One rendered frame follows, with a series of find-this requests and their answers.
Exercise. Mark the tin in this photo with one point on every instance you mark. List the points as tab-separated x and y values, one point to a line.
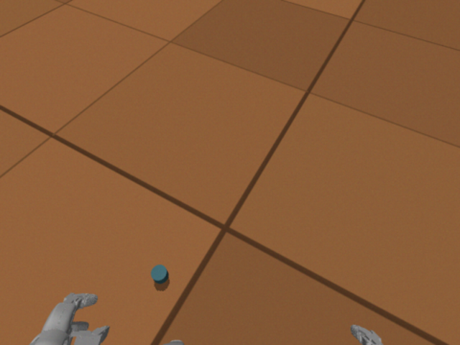
159	274

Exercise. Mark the left robot arm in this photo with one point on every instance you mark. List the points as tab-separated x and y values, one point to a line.
51	337

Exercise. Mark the right robot hand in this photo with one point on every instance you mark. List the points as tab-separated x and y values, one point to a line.
364	336

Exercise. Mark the left robot hand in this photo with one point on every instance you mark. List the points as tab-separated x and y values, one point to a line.
62	317

